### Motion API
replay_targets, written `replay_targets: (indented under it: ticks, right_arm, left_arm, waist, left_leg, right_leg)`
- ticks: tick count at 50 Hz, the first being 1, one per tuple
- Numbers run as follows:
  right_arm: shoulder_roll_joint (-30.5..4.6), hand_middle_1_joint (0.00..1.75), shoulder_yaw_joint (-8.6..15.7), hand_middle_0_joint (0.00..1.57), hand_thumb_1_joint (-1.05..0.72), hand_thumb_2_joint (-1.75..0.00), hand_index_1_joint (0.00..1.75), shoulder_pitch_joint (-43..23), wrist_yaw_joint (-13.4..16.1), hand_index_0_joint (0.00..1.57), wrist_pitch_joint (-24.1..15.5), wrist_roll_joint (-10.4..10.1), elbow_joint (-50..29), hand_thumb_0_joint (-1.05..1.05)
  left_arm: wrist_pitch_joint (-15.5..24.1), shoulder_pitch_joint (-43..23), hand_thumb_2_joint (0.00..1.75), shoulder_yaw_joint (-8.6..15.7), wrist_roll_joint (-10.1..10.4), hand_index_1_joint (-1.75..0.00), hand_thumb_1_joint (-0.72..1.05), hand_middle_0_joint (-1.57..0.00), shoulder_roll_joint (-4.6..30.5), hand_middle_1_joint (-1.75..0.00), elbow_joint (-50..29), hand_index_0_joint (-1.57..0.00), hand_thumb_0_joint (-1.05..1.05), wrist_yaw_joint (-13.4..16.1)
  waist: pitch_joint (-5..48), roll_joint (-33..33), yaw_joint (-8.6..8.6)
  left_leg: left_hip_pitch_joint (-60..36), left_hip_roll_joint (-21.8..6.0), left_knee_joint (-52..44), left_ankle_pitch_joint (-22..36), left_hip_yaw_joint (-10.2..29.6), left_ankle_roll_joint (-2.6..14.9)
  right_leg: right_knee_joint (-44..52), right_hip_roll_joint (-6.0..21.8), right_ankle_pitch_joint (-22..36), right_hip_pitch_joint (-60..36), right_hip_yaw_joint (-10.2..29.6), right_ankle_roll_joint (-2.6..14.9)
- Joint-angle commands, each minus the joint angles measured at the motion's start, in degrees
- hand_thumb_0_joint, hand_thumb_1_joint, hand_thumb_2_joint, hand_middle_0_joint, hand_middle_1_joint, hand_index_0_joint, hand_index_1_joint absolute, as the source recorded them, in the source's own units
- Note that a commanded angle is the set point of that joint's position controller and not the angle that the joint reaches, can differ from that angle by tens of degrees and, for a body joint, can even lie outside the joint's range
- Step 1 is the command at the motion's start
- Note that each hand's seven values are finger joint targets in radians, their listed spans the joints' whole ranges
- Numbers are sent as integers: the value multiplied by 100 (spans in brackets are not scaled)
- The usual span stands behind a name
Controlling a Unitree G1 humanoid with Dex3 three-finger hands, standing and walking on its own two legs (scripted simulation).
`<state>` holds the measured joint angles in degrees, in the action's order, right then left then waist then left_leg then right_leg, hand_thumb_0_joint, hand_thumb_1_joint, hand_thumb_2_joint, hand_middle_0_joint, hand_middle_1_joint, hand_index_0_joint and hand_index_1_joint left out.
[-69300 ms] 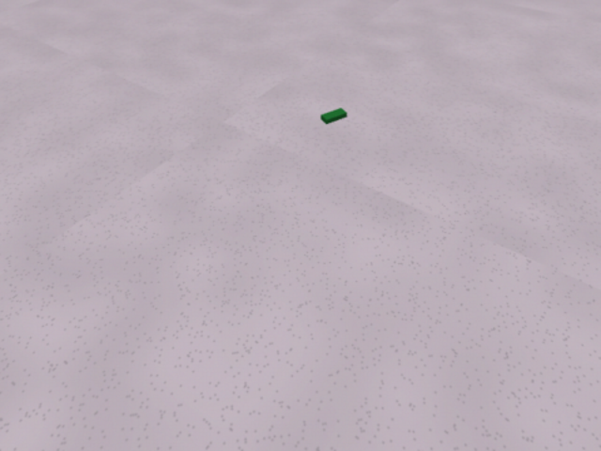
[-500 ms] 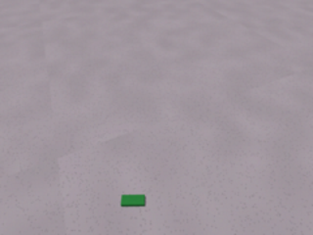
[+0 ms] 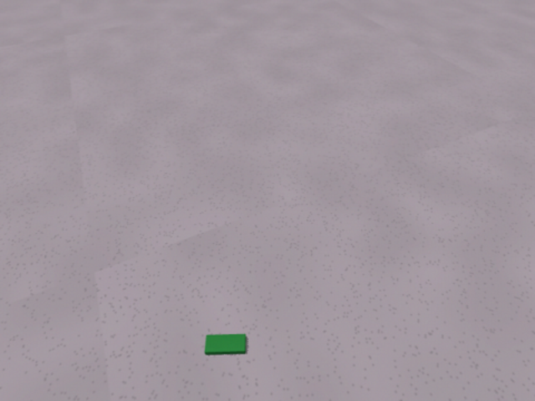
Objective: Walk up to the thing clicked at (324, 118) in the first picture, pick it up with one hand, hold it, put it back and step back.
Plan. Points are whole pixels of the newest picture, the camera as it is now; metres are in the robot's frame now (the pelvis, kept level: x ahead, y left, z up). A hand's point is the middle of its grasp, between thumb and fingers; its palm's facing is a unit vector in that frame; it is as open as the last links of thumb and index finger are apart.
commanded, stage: stand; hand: left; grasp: from above
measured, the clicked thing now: (225, 344) +0.45 +0.20 -0.77
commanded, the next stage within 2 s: step back in 0.72 s
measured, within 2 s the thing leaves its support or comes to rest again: neither
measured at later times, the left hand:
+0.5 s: hand out of the picture +0.07 +0.24 -0.16, palm faces +0.00 -0.95 -0.33, open 7.4 cm
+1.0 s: hand out of the picture +0.07 +0.27 -0.17, palm faces -0.03 -0.92 -0.40, open 7.4 cm
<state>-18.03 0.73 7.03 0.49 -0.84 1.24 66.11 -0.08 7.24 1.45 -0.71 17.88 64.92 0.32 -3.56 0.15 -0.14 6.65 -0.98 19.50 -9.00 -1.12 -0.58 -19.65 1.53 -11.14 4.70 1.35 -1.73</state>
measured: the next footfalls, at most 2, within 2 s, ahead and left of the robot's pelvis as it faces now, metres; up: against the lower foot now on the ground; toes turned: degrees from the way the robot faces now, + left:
left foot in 1.48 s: -0.12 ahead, +0.11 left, +0.00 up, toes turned +2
right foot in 1.94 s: -0.26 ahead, -0.13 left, +0.00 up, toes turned +0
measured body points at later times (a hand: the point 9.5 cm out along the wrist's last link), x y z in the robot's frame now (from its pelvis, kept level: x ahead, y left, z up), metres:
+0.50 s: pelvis +0.00 +0.00 +0.00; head +0.00 +0.00 +0.45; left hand +0.07 +0.29 -0.14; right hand +0.07 -0.30 -0.14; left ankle +0.02 +0.12 -0.75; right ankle +0.00 -0.14 -0.75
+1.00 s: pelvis -0.04 -0.01 -0.02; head +0.02 -0.01 +0.42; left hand +0.07 +0.31 -0.14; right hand +0.06 -0.33 -0.14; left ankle +0.02 +0.12 -0.75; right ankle -0.01 -0.13 -0.74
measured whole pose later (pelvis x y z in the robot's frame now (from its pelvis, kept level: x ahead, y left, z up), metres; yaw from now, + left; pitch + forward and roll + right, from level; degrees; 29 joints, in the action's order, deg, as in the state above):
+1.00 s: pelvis -0.04 -0.01 -0.02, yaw -1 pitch -2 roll +1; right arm -21.6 3.0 2.7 -0.8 2.4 0.3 57.5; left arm -2.3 4.1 3.3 -0.1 23.5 56.8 -0.1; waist -10.6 -1.2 -0.3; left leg 18.4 -1.8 32.8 -12.2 -1.4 -0.4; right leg -39.0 0.2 -18.6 18.5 1.8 1.3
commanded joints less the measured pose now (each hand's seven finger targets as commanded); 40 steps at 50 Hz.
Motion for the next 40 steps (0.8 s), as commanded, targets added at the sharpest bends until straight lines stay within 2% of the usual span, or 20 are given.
replay_targets:
  ticks: [1, 4, 5, 7, 8, 9, 10, 14, 17, 21, 24, 28, 30, 33, 35, 36, 37, 40]
  right_arm:
    - [-1129, 30, 212, 20, -90, -90, 30, -231, 58, 20, -89, -30, -298, 0]
    - [-1189, 30, 221, 20, -90, -90, 30, -265, 55, 20, -82, -28, -302, 0]
    - [-1222, 30, 237, 20, -90, -90, 30, -292, 56, 20, -91, -17, -319, 0]
    - [-1218, 30, 226, 20, -90, -90, 30, -276, 42, 20, -89, -33, -309, 0]
    - [-1234, 30, 230, 20, -90, -90, 30, -301, 39, 20, -98, -24, -329, 0]
    - [-1224, 30, 229, 20, -90, -90, 30, -295, 37, 20, -93, -34, -324, 0]
    - [-1208, 30, 229, 20, -90, -90, 30, -359, 35, 20, -99, -26, -344, 0]
    - [-1217, 30, 232, 20, -90, -90, 30, -314, 17, 20, -91, -39, -323, 0]
    - [-1262, 30, 240, 20, -90, -90, 30, -344, 10, 20, -88, -39, -335, 0]
    - [-1280, 30, 218, 20, -90, -90, 30, -299, 12, 20, -91, -44, -308, 0]
    - [-1277, 30, 214, 20, -90, -90, 30, -301, 16, 20, -96, -42, -329, 0]
    - [-1260, 30, 203, 20, -90, -90, 30, -283, 14, 20, -80, -47, -323, 0]
    - [-1277, 30, 202, 20, -90, -90, 30, -266, 6, 20, -65, -43, -317, 0]
    - [-1287, 30, 208, 20, -90, -90, 30, -278, -11, 20, -59, -30, -325, 0]
    - [-1332, 30, 229, 20, -90, -90, 30, -296, -5, 20, -73, -38, -346, 0]
    - [-1654, 30, 336, 20, -90, -90, 30, -481, -33, 20, 20, -94, -484, 0]
    - [-1591, 30, 339, 20, -90, -90, 30, -376, -34, 20, 49, -146, -573, 0]
    - [-1552, 30, 388, 20, -90, -90, 30, -288, -46, 20, 106, -172, -746, 0]
  left_arm:
    - [143, -163, 90, 190, -12, -30, 90, -20, 1126, -30, -287, -20, 0, 98]
    - [118, -170, 90, 185, -8, -30, 90, -20, 1147, -30, -294, -20, 0, 80]
    - [120, -196, 90, 196, -14, -30, 90, -20, 1169, -30, -319, -20, 0, 77]
    - [122, -165, 90, 190, -17, -30, 90, -20, 1177, -30, -310, -20, 0, 72]
    - [133, -228, 90, 212, -15, -30, 90, -20, 1244, -30, -340, -20, 0, 67]
    - [126, -164, 90, 206, -10, -30, 90, -20, 1212, -30, -305, -20, 0, 65]
    - [136, -180, 90, 192, -15, -30, 90, -20, 1214, -30, -312, -20, 0, 64]
    - [146, -157, 90, 171, -15, -30, 90, -20, 1218, -30, -306, -20, 0, 53]
    - [170, -192, 90, 169, -5, -30, 90, -20, 1239, -30, -352, -20, 0, 59]
    - [168, -191, 90, 166, 7, -30, 90, -20, 1272, -30, -351, -20, 0, 56]
    - [177, -196, 90, 176, 1, -30, 90, -20, 1328, -30, -381, -20, 0, 58]
    - [172, -220, 90, 156, 7, -30, 90, -20, 1300, -30, -356, -20, 0, 61]
    - [165, -180, 90, 149, 5, -30, 90, -20, 1290, -30, -332, -20, 0, 50]
    - [161, -210, 90, 144, -4, -30, 90, -20, 1292, -30, -351, -20, 0, 44]
    - [175, -203, 90, 155, -6, -30, 90, -20, 1305, -30, -388, -20, 0, 41]
    - [108, -249, 90, 387, 108, -30, 90, -20, 1779, -30, -471, -20, 0, 58]
    - [90, -173, 90, 390, 134, -30, 90, -20, 1739, -30, -563, -20, 0, 79]
    - [54, -160, 90, 412, 122, -30, 90, -20, 1662, -30, -758, -20, 0, 91]
  waist:
    - [304, -82, 5]
    - [165, 30, 4]
    - [284, 104, 17]
    - [161, 92, 16]
    - [293, 100, 8]
    - [234, 73, 20]
    - [312, 18, 32]
    - [249, -82, -11]
    - [436, -11, -3]
    - [372, 57, -16]
    - [507, 35, -11]
    - [367, -68, -26]
    - [188, -39, -29]
    - [113, -58, -23]
    - [358, 59, -16]
    - [-240, -94, -1]
    - [-18, -55, -20]
    - [592, -67, -69]
  left_leg:
    - [-168, -609, -300, 625, 534, 151]
    - [-116, -609, -419, 154, 556, 138]
    - [-137, -611, -392, 204, 551, 152]
    - [1, -598, -490, 4, 590, 133]
    - [-53, -613, -454, 175, 567, 158]
    - [-32, -616, -489, 46, 596, 149]
    - [-167, -627, -411, 299, 578, 160]
    - [-188, -612, -399, 183, 576, 143]
    - [-300, -628, -294, 545, 545, 152]
    - [-223, -622, -330, 385, 526, 148]
    - [-248, -634, -297, 647, 517, 149]
    - [-206, -644, -325, 605, 553, 139]
    - [-40, -605, -415, 71, 559, 142]
    - [24, -609, -428, 15, 575, 142]
    - [-118, -632, -358, 243, 552, 153]
    - [290, -561, 209, 1222, 668, 277]
    - [207, -575, 402, 1507, 567, 315]
    - [58, -587, 719, 1790, 502, 433]
  right_leg:
    - [361, 536, 622, 250, 307, 200]
    - [403, 509, 231, 409, 321, 229]
    - [372, 530, 363, 294, 344, 242]
    - [392, 511, 206, 343, 319, 234]
    - [348, 542, 383, 234, 353, 243]
    - [343, 511, 226, 316, 311, 235]
    - [335, 539, 307, 311, 331, 253]
    - [425, 519, 144, 457, 335, 242]
    - [408, 565, 509, 309, 368, 247]
    - [423, 582, 471, 296, 402, 254]
    - [373, 588, 751, 180, 369, 242]
    - [390, 572, 587, 281, 342, 243]
    - [499, 545, 164, 372, 361, 224]
    - [512, 544, -47, 426, 368, 254]
    - [469, 573, 294, 283, 397, 267]
    - [-21, 478, 1410, 797, 435, 312]
    - [-198, 486, 1675, 743, 391, 362]
    - [-523, 466, 1840, 565, 365, 483]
